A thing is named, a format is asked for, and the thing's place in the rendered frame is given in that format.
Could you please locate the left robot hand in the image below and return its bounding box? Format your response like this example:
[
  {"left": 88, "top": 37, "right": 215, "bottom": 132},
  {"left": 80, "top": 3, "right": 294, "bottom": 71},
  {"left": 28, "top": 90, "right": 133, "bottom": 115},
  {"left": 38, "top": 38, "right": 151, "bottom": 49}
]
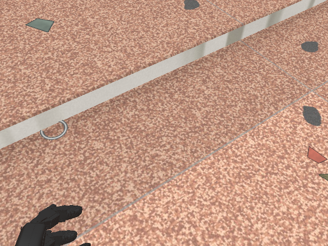
[{"left": 15, "top": 204, "right": 91, "bottom": 246}]

